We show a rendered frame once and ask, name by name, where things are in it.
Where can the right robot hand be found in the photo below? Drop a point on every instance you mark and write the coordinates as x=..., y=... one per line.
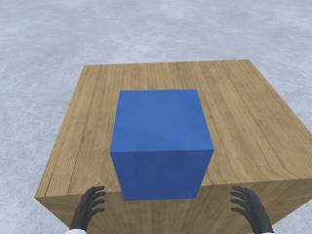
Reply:
x=254, y=211

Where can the left robot hand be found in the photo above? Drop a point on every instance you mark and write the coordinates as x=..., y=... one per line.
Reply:
x=84, y=212

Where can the carton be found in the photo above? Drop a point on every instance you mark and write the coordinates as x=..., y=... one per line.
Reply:
x=161, y=145

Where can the pedestal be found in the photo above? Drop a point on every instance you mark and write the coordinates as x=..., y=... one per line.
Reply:
x=259, y=144

